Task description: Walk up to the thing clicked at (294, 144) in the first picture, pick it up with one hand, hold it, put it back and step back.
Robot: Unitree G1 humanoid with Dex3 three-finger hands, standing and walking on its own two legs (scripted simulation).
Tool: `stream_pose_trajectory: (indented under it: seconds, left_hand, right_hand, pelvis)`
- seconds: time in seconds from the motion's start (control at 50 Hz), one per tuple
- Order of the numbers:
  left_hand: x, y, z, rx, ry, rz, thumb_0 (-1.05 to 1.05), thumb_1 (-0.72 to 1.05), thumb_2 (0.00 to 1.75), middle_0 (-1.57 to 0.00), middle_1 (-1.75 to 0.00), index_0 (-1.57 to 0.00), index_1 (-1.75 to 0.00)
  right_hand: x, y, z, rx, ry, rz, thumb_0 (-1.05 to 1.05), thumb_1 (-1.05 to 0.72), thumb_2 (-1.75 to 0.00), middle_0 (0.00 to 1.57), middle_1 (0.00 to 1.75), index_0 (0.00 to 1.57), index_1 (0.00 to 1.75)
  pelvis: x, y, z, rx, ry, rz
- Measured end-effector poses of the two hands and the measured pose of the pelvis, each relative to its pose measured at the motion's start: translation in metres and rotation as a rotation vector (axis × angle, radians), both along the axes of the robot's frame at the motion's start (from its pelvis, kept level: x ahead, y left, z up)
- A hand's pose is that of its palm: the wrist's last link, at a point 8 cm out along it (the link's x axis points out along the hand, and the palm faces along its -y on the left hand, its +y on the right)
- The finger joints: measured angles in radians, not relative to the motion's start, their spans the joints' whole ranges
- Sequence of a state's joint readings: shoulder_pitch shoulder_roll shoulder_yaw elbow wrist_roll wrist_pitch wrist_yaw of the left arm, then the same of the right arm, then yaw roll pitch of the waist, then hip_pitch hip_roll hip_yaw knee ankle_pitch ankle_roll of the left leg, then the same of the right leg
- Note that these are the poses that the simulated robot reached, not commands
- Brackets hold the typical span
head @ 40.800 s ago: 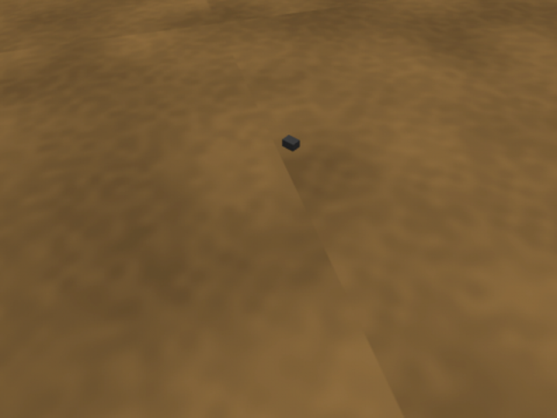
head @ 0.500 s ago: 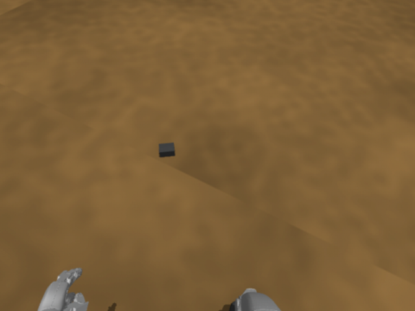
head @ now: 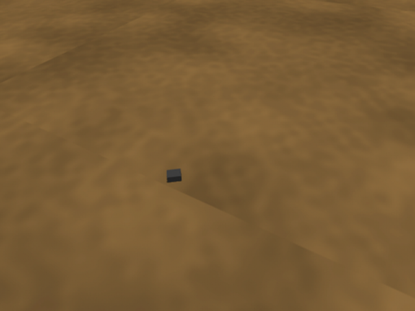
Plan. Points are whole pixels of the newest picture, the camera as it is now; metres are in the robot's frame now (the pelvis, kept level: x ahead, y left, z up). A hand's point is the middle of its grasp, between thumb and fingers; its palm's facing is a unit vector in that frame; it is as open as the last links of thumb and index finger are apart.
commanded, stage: step back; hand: left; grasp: from above
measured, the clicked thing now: (174, 175) +1.05 +0.28 -0.73
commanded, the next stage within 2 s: stand in 0.62 s
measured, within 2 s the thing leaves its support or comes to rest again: neither
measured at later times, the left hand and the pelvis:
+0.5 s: hand out of the picture +0.14 +0.26 -0.14, palm faces +0.02 -0.92 -0.39, open 7.4 cm; pelvis +0.04 -0.01 +0.00, yaw +0 degrees
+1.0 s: hand out of the picture +0.11 +0.25 -0.13, palm faces -0.03 -0.94 -0.33, open 7.4 cm; pelvis +0.02 +0.00 +0.02, yaw +0 degrees
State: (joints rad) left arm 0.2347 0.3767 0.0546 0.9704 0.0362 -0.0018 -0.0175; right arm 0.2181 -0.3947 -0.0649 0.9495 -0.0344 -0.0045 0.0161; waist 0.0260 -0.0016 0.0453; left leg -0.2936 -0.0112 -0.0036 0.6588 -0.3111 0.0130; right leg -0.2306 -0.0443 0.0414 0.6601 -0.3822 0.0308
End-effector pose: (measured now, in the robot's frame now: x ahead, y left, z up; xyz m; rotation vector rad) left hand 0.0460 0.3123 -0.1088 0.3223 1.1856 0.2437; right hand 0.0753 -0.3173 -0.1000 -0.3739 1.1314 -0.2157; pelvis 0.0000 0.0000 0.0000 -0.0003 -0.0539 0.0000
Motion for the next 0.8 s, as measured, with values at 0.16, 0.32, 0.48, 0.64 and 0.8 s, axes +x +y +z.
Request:
stream_pose_trajectory:
  seconds: [0.16, 0.32, 0.48, 0.64, 0.8]
  left_hand:
    - [0.022, 0.007, 0.005, 0.019, 0.025, -0.037, 0.01, 0.9, 0.9, -0.2, -0.3, -0.2, -0.3]
    - [0.047, -0.003, 0.011, 0.029, -0.006, -0.034, 0.01, 0.9, 0.9, -0.21, -0.3, -0.21, -0.3]
    - [0.084, -0.006, 0.008, 0.021, -0.067, -0.026, 0.01, 0.9, 0.9, -0.21, -0.3, -0.21, -0.3]
    - [0.086, -0.008, 0.001, 0.004, -0.054, -0.02, 0.01, 0.9, 0.9, -0.21, -0.3, -0.21, -0.3]
    - [0.071, -0.01, 0.0, -0.03, 0.02, -0.015, 0.01, 0.9, 0.9, -0.2, -0.3, -0.2, -0.3]
  right_hand:
    - [-0.022, 0.018, -0.003, 0.059, 0.075, -0.041, 0.01, -0.9, -0.9, 0.21, 0.3, 0.2, 0.3]
    - [0.0, 0.011, -0.015, 0.062, 0.093, -0.049, 0.01, -0.9, -0.9, 0.21, 0.3, 0.2, 0.3]
    - [0.04, 0.015, -0.012, 0.063, 0.032, -0.028, 0.0, -0.9, -0.9, 0.21, 0.3, 0.2, 0.3]
    - [0.072, 0.014, -0.005, 0.035, -0.006, -0.006, 0.0, -0.9, -0.9, 0.21, 0.3, 0.2, 0.3]
    - [0.073, 0.026, 0.007, 0.036, 0.003, -0.001, 0.0, -0.9, -0.9, 0.21, 0.3, 0.2, 0.3]
  pelvis:
    - [0.009, -0.004, 0.008, 0.0, 0.028, -0.028]
    - [0.027, -0.005, 0.006, -0.01, 0.025, 0.0]
    - [0.039, -0.006, 0.003, 0.0, 0.025, -0.006]
    - [0.046, -0.002, 0.002, 0.0, 0.026, 0.014]
    - [0.039, 0.003, 0.015, -0.005, 0.022, -0.008]
